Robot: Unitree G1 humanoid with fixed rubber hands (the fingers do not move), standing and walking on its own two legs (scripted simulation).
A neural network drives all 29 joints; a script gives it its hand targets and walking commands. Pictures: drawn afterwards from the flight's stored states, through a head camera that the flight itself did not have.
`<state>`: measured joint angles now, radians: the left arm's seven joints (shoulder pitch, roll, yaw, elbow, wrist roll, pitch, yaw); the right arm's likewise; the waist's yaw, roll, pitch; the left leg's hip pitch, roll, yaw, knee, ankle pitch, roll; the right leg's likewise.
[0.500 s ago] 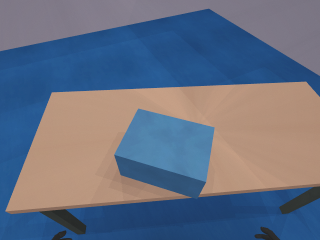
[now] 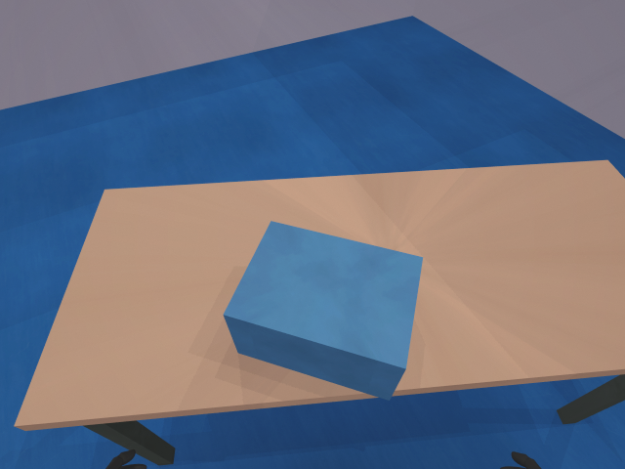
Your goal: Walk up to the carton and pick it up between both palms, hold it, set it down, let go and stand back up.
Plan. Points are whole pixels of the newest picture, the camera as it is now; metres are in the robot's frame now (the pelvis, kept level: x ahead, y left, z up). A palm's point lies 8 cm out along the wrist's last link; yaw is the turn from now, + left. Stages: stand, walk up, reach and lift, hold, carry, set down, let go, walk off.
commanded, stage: walk up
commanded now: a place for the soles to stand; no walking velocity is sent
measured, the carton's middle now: (327, 306) +0.37 -0.02 -0.10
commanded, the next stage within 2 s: reach and lift in 0.82 s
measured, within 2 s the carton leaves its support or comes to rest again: neither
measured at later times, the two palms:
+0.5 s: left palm out of the picture +0.08 +0.27 -0.12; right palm out of the picture +0.07 -0.31 -0.12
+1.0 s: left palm out of the picture +0.15 +0.24 -0.13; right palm out of the picture +0.12 -0.30 -0.13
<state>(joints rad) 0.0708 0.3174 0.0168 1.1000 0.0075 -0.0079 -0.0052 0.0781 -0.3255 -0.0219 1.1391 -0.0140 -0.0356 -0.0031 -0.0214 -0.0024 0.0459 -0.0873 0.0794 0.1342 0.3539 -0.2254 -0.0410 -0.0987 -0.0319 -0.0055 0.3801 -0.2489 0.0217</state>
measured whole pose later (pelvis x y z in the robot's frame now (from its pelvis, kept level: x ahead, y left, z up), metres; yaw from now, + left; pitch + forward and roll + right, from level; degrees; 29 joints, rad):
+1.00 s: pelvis -0.02 -0.02 -0.02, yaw +3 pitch +0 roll +0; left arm 0.01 0.29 0.06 0.59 0.03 0.45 -0.03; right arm -0.04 -0.28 -0.10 0.99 0.01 -0.09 0.03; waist -0.08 -0.02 0.16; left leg -0.33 0.11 0.04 0.65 -0.32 -0.07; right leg -0.29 -0.02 -0.07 0.64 -0.35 -0.01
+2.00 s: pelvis -0.05 +0.02 -0.01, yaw -1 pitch -8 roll +0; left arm 0.19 0.31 -0.01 0.48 -0.15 0.11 -0.06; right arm 0.29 -0.09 -0.12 0.43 0.03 -0.04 -0.07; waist 0.00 -0.03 0.13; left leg -0.08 0.06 0.16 0.46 -0.24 0.00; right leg -0.09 -0.05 0.04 0.47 -0.24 0.05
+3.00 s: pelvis -0.04 +0.03 -0.02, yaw +3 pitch -8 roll -2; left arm 0.18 0.50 -0.18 0.40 -0.39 -0.20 -0.13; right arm 0.20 -0.03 -0.09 0.43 0.19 -0.19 -0.23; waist -0.03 -0.02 0.10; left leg -0.17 0.07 0.07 0.64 -0.34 0.00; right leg -0.09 -0.05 -0.04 0.52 -0.29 0.06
